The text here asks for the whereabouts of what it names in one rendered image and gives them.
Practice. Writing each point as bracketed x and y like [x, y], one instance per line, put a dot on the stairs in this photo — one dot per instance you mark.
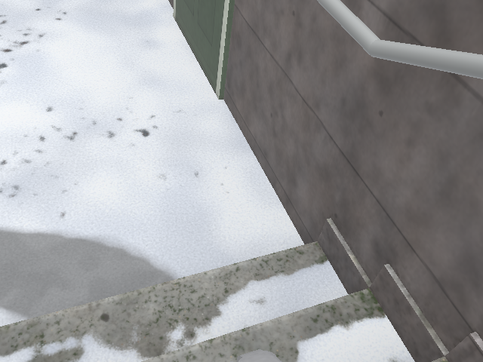
[290, 303]

